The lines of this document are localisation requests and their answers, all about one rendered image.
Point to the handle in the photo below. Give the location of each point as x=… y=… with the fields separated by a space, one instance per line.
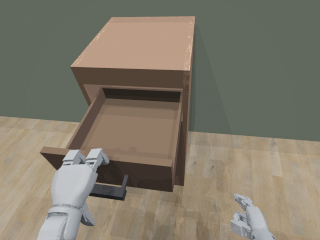
x=110 y=192

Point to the left robot hand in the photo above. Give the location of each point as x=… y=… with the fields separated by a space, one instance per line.
x=74 y=180

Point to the right robot hand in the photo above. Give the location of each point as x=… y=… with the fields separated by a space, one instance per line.
x=244 y=224

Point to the drawer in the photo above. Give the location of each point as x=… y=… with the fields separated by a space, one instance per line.
x=138 y=130

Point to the robot right forearm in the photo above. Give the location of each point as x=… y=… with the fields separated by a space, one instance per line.
x=262 y=234

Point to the robot left forearm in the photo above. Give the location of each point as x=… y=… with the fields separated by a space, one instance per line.
x=61 y=223

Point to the cabinet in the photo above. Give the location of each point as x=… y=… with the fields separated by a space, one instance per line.
x=145 y=53

